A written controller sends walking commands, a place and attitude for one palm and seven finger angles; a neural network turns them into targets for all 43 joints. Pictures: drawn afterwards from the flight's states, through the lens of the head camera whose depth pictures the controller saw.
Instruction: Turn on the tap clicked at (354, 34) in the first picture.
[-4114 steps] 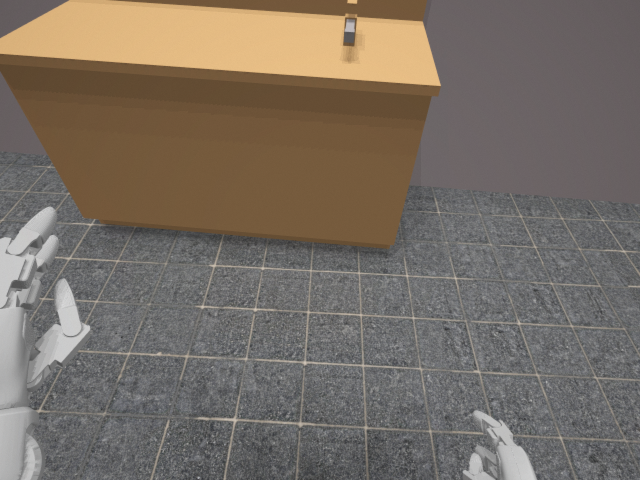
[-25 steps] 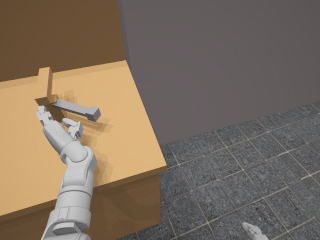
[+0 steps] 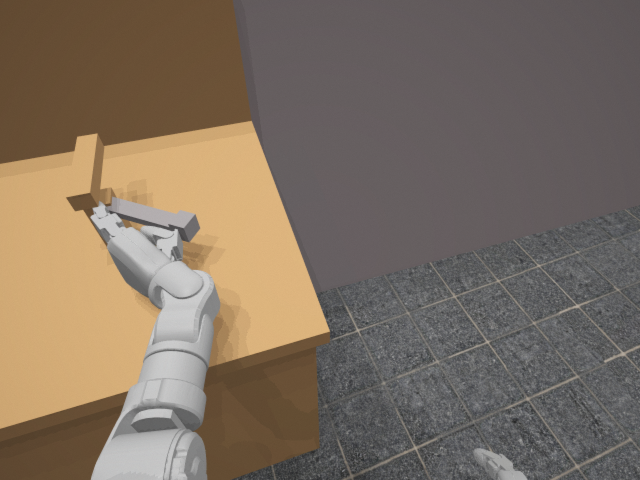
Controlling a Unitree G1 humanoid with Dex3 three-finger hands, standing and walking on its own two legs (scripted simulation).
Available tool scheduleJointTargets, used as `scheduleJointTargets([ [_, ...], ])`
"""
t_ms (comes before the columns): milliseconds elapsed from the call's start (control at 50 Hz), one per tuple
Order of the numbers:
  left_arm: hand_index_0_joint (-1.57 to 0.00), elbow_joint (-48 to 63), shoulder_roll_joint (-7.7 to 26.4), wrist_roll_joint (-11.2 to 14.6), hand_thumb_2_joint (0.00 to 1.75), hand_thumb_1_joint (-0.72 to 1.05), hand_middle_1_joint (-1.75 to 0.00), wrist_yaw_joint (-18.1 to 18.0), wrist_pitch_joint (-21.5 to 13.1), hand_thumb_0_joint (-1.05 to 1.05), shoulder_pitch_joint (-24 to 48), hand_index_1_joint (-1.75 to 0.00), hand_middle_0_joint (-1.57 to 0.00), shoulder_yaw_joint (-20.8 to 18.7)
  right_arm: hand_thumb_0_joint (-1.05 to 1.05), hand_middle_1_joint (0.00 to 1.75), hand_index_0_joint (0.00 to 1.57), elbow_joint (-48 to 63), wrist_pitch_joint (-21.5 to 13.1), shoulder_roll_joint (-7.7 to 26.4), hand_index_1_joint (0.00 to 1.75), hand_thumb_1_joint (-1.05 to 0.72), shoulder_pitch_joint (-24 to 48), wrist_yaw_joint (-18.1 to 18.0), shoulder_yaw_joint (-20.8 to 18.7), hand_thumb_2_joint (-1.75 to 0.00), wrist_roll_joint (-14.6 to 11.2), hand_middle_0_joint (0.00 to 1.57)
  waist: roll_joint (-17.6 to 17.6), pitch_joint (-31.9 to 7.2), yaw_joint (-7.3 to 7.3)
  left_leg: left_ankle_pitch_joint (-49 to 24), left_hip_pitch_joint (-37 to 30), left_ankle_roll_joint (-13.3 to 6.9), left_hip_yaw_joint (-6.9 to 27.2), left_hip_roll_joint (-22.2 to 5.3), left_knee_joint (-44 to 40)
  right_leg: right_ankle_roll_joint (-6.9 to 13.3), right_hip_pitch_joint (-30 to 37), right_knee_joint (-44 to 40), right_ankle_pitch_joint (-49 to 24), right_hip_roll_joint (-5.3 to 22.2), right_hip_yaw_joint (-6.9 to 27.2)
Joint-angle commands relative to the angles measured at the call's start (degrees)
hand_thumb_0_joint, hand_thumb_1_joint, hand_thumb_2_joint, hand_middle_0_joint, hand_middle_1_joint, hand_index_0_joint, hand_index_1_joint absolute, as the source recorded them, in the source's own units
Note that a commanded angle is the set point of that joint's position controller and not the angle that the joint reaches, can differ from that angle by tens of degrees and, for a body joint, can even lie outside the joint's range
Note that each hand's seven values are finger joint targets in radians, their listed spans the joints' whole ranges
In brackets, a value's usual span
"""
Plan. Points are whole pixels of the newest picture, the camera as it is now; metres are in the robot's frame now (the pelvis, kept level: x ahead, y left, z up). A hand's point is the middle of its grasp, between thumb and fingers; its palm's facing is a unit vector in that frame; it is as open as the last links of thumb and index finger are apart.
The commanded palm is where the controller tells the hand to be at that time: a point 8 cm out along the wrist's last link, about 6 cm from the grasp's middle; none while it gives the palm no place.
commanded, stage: push the lever round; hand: left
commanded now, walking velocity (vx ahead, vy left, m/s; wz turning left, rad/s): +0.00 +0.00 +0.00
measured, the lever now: (184, 226) +0.41 +0.21 +0.10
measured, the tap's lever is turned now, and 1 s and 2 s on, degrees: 53 71 74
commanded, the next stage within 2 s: none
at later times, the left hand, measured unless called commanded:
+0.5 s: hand (191, 224) +0.42 +0.20 +0.09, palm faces +0.86 -0.51 -0.09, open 7.8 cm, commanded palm +0.39 +0.23 +0.10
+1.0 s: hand (200, 218) +0.44 +0.19 +0.09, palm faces +0.87 -0.48 -0.10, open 8.3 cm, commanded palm +0.42 +0.23 +0.10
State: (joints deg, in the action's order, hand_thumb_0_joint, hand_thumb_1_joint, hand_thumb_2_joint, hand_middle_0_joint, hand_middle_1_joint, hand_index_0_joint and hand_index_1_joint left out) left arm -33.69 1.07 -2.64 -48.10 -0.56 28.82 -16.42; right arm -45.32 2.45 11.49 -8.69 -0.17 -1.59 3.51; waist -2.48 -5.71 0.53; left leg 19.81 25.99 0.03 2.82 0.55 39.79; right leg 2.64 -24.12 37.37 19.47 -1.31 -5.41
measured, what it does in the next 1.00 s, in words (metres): stands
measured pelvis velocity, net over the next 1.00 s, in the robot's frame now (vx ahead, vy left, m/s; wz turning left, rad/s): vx -0.02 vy -0.03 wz -0.01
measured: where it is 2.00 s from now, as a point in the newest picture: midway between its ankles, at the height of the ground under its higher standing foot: outside the picture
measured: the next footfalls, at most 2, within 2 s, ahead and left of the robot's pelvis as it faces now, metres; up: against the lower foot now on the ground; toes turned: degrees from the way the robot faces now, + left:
none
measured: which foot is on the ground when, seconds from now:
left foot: down 0.00-1.00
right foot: down 0.00-1.00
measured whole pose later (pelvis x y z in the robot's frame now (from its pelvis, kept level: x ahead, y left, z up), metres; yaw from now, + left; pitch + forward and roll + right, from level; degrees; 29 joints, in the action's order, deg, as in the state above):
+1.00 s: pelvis -0.02 -0.03 -0.01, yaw +0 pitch +11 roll +0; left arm -58.3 9.7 -7.1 -54.9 -10.0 45.3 -28.2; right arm -46.8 2.2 13.0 -13.5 -0.7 -1.6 4.3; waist -2.2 -6.4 6.7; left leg 19.0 33.5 0.5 3.7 -1.4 41.6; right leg 5.0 -32.1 39.8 18.8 -3.3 -6.4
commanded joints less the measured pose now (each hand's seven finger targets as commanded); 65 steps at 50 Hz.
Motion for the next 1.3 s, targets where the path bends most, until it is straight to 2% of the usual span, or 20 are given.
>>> scheduleJointTargets([
  [0,-0.15,8.38,9.96,-2.74,0.9,0.9,-0.15,-1.68,-2.81,0.0,25.49,-0.15,-0.15,-1.03,0.0,0.3,0.2,6.09,-1.87,7.46,0.3,-0.9,3.35,-0.23,-2.13,-0.9,0.37,0.2,2.95,-14.68,0.9,-14.69,-4.62,-0.22,-1.0,-0.17,-3.67,-1.02,6.39,-5.86,-13.22,2.02,2.46],
  [60,-0.15,7.86,7.62,-3.59,0.9,0.9,-0.15,-2.35,-3.52,0.0,29.28,-0.15,-0.15,1.19,0.0,0.3,0.2,5.96,-2.12,6.98,0.3,-0.9,2.53,0.39,-2.21,-0.9,0.55,0.2,2.55,-16.49,1.87,-15.67,-5.17,-0.25,-1.01,-0.22,-2.81,-1.02,5.83,-4.85,-14.33,2.11,2.17],
  [100,-0.15,5.29,10.32,-3.99,0.9,0.9,-0.15,-3.06,-3.39,0.0,28.73,-0.15,-0.15,-1.83,0.0,0.3,0.2,5.2,-2.15,7.48,0.3,-0.9,1.94,0.47,-2.46,-0.9,0.83,0.2,2.75,-15.54,1.46,-14.76,-3.87,-0.23,-0.75,-0.23,-2.83,-0.97,5.15,-4.93,-13.28,1.82,2.11],
  [120,-0.15,4.97,8.27,-3.96,0.9,0.9,-0.15,-3.02,-3.58,0.0,30.91,-0.15,-0.15,0.08,0.0,0.3,0.2,5.43,-2.16,7.31,0.3,-0.9,1.76,0.71,-2.22,-0.9,0.75,0.2,3.28,-15.31,2.54,-14.46,-3.88,-0.42,-0.9,-0.16,-2.78,-1.15,4.68,-4.86,-13.22,2.11,2.0],
  [180,-0.15,3.85,9.76,-4.2,0.9,0.9,-0.15,-3.36,-4.24,0.0,31.66,-0.15,-0.15,-1.58,0.0,0.3,0.2,5.5,-2.39,7.36,0.3,-0.9,0.75,0.92,-2.51,-0.9,0.92,0.2,3.56,-17.31,2.08,-14.78,-3.08,-0.76,-1.34,0.09,-2.11,-1.34,5.85,-4.5,-15.3,2.22,2.5],
  [200,-0.15,2.49,12.88,-4.43,0.9,0.9,-0.15,-3.53,-4.14,0.0,30.22,-0.15,-0.15,-4.49,0.0,0.3,0.2,4.94,-2.17,7.81,0.3,-0.9,0.46,0.72,-2.69,-0.9,1.09,0.2,3.4,-17.07,1.65,-13.88,-2.22,-0.75,-1.22,0.08,-2.29,-1.38,5.86,-4.71,-14.31,2.11,2.65],
  [260,-0.15,2.17,10.46,-4.73,0.9,0.9,-0.15,-3.31,-4.89,0.0,33.6,-0.15,-0.15,-1.87,0.0,0.3,0.2,5.25,-2.26,7.52,0.3,-0.9,-0.27,1.03,-2.62,-0.9,1.07,0.2,4.04,-17.12,3.09,-13.41,-2.01,-1.18,-1.56,0.17,-1.84,-1.72,5.3,-4.56,-14.92,2.32,2.82],
  [300,-0.15,0.57,13.73,-5.11,0.9,0.9,-0.15,-3.57,-5.24,0.0,33.91,-0.15,-0.15,-4.62,0.0,0.3,0.2,4.5,-2.22,8.0,0.3,-0.9,-0.83,0.81,-2.87,-0.9,1.17,0.2,3.99,-16.56,2.98,-12.11,-1.09,-1.25,-1.47,0.05,-1.99,-1.7,5.01,-4.92,-13.28,2.2,2.99],
  [340,-0.15,-0.07,12.68,-5.36,0.9,0.9,-0.15,-3.44,-5.98,0.0,37.18,-0.15,-0.15,-2.84,0.0,0.3,0.2,4.62,-2.44,7.84,0.3,-0.9,-1.09,0.86,-2.6,-0.9,1.12,0.2,3.54,-15.87,4.1,-10.63,-0.88,-1.58,-1.71,0.14,-1.89,-1.88,3.96,-5.31,-11.86,2.42,3.37],
  [400,-0.15,-1.62,17.71,-5.6,0.9,0.9,-0.15,-3.62,-6.93,0.0,36.76,-0.15,-0.15,-6.94,0.0,0.3,0.2,4.15,-2.27,8.29,0.3,-0.9,-1.96,0.38,-2.9,-0.9,1.19,0.2,4.47,-17.26,3.36,-10.09,0.48,-1.74,-1.74,0.2,-2.21,-2.06,6.08,-5.44,-12.52,2.58,4.02],
  [440,-0.15,-2.13,16.43,-5.68,0.9,0.9,-0.15,-3.19,-7.44,0.0,37.87,-0.15,-0.15,-5.39,0.0,0.3,0.2,4.58,-2.22,8.0,0.3,-0.9,-2.19,0.39,-2.75,-0.9,1.13,0.2,4.32,-17.21,4.06,-9.88,0.79,-1.95,-2.05,0.29,-1.98,-2.39,6.25,-5.42,-13.65,2.89,4.36],
  [600,-0.15,-7.66,23.62,-6.14,0.9,0.9,-0.15,-2.73,-9.6,0.0,41.56,-0.15,-0.15,-9.23,0.0,0.3,0.2,3.68,-1.63,8.75,0.3,-0.9,-2.98,-0.49,-2.61,-0.9,0.88,0.2,4.95,-14.87,5.31,-4.48,4.28,-2.48,-1.94,0.09,-2.28,-3.1,5.67,-7.79,-6.46,3.44,6.31],
  [680,-0.15,-8.78,22.89,-6.67,0.9,0.9,-0.15,-2.65,-10.34,0.0,42.86,-0.15,-0.15,-7.74,0.0,0.3,0.2,4.24,-1.75,8.64,0.3,-0.9,-3.64,-0.45,-2.44,-0.9,1.01,0.2,3.94,-16.23,5.92,-4.52,4.27,-2.56,-2.28,0.17,-1.98,-3.33,5.47,-7.25,-8.1,3.43,6.53],
  [720,-0.15,-10.41,24.88,-6.58,0.9,0.9,-0.15,-2.55,-10.47,0.0,43.49,-0.15,-0.15,-8.74,0.0,0.3,0.2,4.15,-1.63,8.96,0.3,-0.9,-3.67,-0.57,-2.34,-0.9,0.85,0.2,4.4,-14.6,6.3,-3.03,5.31,-2.67,-2.11,0.02,-2.09,-3.4,4.31,-8.07,-3.6,3.37,6.86],
  [800,-0.15,-10.6,27.78,-6.82,0.9,0.9,-0.15,-2.56,-11.15,0.0,45.75,-0.15,-0.15,-10.06,0.0,0.3,0.2,3.83,-1.49,9.29,0.3,-0.9,-3.98,-0.85,-2.45,-0.9,0.83,0.2,3.68,-15.68,6.62,-2.76,6.01,-2.69,-1.78,-0.18,-1.78,-3.5,4.81,-8.08,-3.59,3.52,7.44],
  [980,-0.15,-12.22,30.16,-7.23,0.9,0.9,-0.15,-2.19,-11.67,0.0,47.45,-0.15,-0.15,-9.81,0.0,0.3,0.2,4.04,-1.97,9.68,0.3,-0.9,-5.5,-1.2,-2.11,-0.9,0.74,0.2,4.31,-17.46,7.35,-2.6,7.81,-2.83,-1.59,-0.26,-1.11,-4.21,6.07,-7.54,-7.02,3.99,8.81],
  [1020,-0.15,-12.38,30.88,-7.47,0.9,0.9,-0.15,-1.81,-11.8,0.0,48.55,-0.15,-0.15,-9.59,0.0,0.3,0.2,3.85,-1.93,9.76,0.3,-0.9,-5.59,-1.19,-2.04,-0.9,0.64,0.2,2.69,-16.94,7.71,-2.03,7.62,-2.87,-1.56,-0.34,-1.22,-3.98,4.95,-7.66,-4.23,3.66,8.65],
  [1080,-0.15,-12.53,33.15,-7.41,0.9,0.9,-0.15,-1.75,-11.51,0.0,48.2,-0.15,-0.15,-10.87,0.0,0.3,0.2,4.01,-2.02,10.01,0.3,-0.9,-5.85,-1.35,-2.01,-0.9,0.62,0.2,3.8,-18.04,7.61,-2.34,9.82,-2.72,-1.34,-0.28,-0.45,-4.74,7.27,-7.55,-8.55,4.67,10.42],
  [1200,-0.15,-14.18,35.23,-7.23,0.9,0.9,-0.15,-0.8,-11.32,0.0,49.39,-0.15,-0.15,-11.04,0.0,0.3,0.2,3.5,-2.03,10.32,0.3,-0.9,-5.92,-1.61,-1.99,-0.9,0.32,0.2,3.26,-16.57,8.15,-0.66,11.65,-2.59,-0.82,-0.7,0.12,-5.1,6.0,-8.63,-2.93,4.9,11.58],
  [1280,-0.15,-13.92,35.85,-7.05,0.9,0.9,-0.15,-0.53,-11.05,0.0,49.83,-0.15,-0.15,-10.57,0.0,0.3,0.2,3.65,-2.17,10.4,0.3,-0.9,-6.45,-1.57,-1.78,-0.9,0.16,0.2,3.07,-17.91,8.3,-0.55,12.59,-2.61,-0.7,-0.65,0.73,-5.52,6.92,-8.31,-4.7,5.39,12.7],
])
